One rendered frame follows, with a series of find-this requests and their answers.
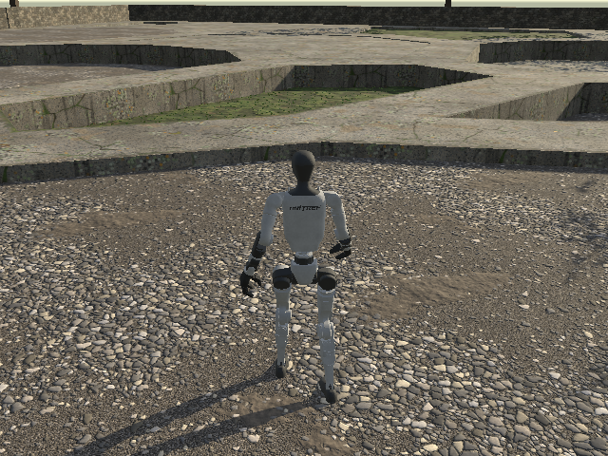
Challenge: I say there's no robot left upper arm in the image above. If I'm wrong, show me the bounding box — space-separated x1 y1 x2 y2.
258 192 284 246

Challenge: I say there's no right robot hand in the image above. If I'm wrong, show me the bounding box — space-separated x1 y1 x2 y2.
330 243 352 259

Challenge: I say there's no robot head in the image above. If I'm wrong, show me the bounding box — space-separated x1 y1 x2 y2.
288 150 320 196

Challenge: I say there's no robot right upper arm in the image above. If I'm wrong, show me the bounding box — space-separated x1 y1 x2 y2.
323 191 350 240

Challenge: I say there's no left robot hand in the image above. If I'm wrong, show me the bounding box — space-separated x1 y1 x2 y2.
240 271 261 297

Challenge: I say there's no robot left forearm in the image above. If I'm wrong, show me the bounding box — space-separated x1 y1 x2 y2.
243 231 266 276

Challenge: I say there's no robot left foot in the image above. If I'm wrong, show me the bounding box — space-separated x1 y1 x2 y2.
275 355 289 378

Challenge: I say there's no robot right forearm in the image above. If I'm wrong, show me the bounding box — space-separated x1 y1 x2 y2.
339 226 352 251

